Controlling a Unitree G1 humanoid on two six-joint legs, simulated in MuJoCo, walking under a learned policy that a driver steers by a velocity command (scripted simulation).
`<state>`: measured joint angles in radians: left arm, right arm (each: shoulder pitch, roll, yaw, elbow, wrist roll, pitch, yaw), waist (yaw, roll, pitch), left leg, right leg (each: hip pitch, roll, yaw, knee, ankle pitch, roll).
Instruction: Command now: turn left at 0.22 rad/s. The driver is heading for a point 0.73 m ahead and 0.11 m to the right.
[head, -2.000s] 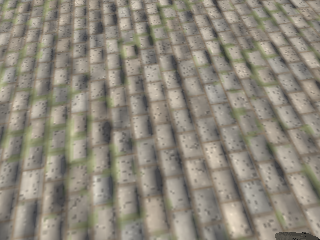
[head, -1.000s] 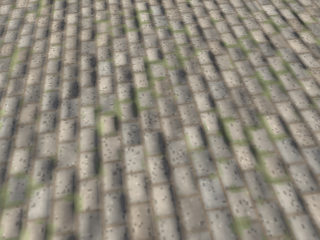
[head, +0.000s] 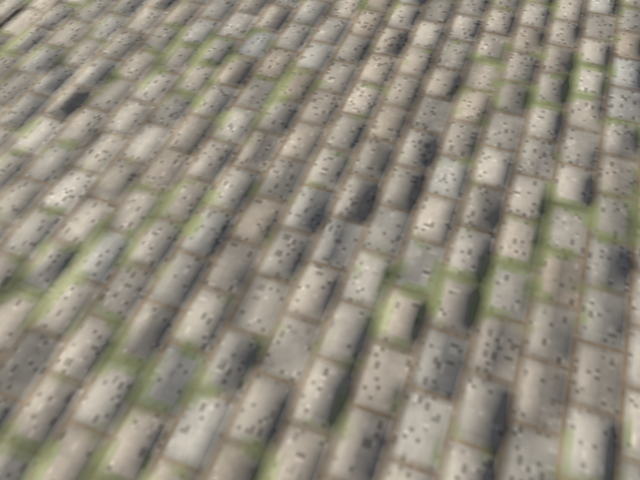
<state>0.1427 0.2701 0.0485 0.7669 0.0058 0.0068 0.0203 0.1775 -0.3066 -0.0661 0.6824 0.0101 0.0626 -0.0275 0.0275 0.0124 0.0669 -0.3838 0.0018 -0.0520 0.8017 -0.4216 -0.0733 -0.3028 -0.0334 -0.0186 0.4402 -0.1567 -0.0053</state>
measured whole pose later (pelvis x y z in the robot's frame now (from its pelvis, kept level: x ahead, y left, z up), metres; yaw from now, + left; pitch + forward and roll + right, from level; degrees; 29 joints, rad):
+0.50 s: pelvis +0.00 +0.03 +0.00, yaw +1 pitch -2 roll +0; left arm 0.19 0.27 0.04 0.91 0.01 0.00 0.02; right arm 0.17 -0.23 -0.03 0.82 -0.01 0.01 -0.01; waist 0.01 0.01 0.03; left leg -0.19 -0.03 -0.03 0.50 -0.28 0.02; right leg -0.19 -0.04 0.02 0.48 -0.26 0.05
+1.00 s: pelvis +0.08 -0.02 +0.01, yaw +0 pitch +0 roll +1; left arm 0.39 0.23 0.04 1.02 0.00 -0.10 -0.01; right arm 0.21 -0.28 -0.07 0.91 0.03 -0.07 0.00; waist 0.04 0.03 0.00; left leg -0.48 0.03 0.00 1.03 -0.30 0.05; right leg -0.08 0.01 -0.03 0.35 -0.28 -0.04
